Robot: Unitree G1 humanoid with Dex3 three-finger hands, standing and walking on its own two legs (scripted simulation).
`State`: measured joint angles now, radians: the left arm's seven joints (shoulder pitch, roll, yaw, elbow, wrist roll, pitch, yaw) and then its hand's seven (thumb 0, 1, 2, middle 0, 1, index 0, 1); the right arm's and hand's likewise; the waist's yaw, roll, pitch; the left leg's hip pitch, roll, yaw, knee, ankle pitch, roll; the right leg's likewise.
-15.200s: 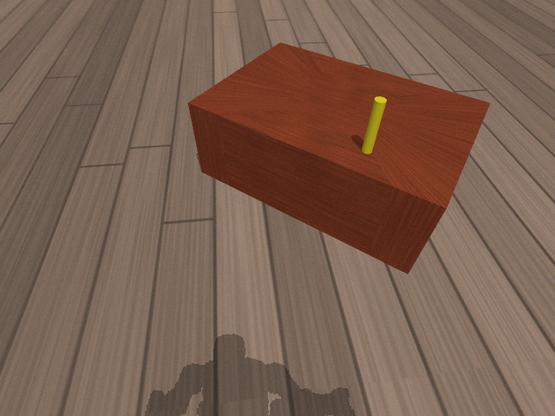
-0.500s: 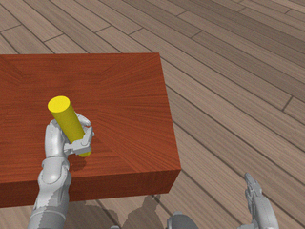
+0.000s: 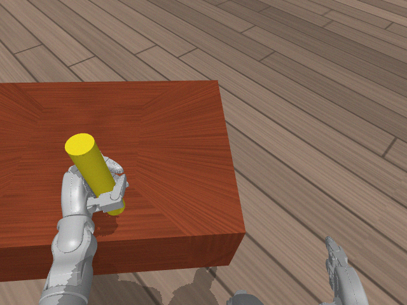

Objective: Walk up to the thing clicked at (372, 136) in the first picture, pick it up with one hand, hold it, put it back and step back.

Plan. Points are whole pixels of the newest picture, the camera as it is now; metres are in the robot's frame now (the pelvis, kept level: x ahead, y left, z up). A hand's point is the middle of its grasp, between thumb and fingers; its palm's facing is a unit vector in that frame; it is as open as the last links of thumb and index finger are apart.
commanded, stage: hold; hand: left
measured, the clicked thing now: (101, 181) +0.33 +0.18 +0.07
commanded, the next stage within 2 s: none
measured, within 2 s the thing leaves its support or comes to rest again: neither
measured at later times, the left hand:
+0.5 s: hand (113, 185) +0.33 +0.16 +0.06, palm faces +0.13 -0.99 -0.01, open 5.1 cm
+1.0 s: hand (112, 187) +0.33 +0.16 +0.06, palm faces +0.14 -0.99 -0.01, open 5.1 cm
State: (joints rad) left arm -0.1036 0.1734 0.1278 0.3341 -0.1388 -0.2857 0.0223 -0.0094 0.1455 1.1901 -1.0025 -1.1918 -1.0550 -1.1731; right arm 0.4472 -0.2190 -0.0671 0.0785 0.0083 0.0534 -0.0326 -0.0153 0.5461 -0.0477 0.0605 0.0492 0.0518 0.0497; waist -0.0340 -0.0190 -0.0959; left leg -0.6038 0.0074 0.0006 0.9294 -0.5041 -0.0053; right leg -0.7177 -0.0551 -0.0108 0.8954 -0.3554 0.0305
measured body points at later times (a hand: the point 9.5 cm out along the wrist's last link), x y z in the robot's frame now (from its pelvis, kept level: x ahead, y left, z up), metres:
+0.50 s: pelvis +0.00 +0.00 +0.01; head +0.04 +0.01 +0.45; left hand +0.32 +0.21 +0.06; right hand +0.16 -0.25 -0.03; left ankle -0.02 +0.12 -0.69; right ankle +0.05 -0.14 -0.69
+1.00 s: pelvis +0.00 +0.00 +0.01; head +0.05 +0.00 +0.45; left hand +0.32 +0.22 +0.06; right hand +0.16 -0.25 -0.03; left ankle -0.02 +0.12 -0.69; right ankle +0.05 -0.14 -0.69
